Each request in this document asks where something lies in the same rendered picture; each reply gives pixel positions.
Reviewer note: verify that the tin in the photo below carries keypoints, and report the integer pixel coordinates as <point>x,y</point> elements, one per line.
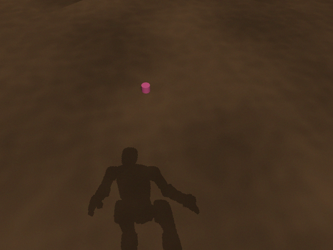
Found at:
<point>145,87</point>

